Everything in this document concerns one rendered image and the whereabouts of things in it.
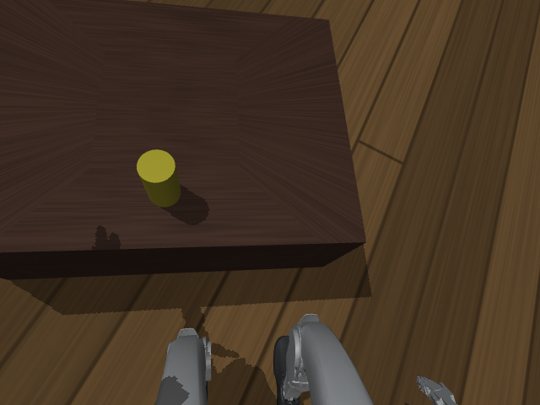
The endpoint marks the can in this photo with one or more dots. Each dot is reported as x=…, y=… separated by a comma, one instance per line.
x=157, y=170

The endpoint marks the right robot hand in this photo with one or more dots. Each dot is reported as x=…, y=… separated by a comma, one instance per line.
x=439, y=394

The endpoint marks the right robot foot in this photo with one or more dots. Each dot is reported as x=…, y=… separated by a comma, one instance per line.
x=279, y=370

